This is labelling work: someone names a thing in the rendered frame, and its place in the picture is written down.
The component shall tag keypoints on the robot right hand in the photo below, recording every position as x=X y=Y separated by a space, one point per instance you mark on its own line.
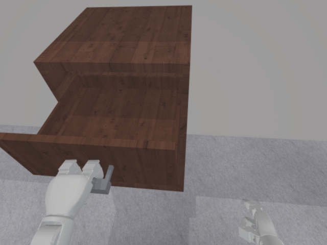
x=253 y=230

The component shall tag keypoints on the robot right forearm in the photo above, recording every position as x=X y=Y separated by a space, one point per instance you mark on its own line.
x=270 y=240

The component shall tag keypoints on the cabinet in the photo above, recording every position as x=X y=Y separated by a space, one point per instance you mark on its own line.
x=128 y=41

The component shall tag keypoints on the handle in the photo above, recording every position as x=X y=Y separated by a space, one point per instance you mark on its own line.
x=102 y=186

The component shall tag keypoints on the robot left hand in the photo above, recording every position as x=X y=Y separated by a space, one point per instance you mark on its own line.
x=68 y=192

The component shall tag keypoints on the drawer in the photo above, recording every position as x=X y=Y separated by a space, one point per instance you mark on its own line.
x=130 y=122

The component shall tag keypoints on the robot left forearm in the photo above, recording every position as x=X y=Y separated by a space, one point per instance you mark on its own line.
x=54 y=230

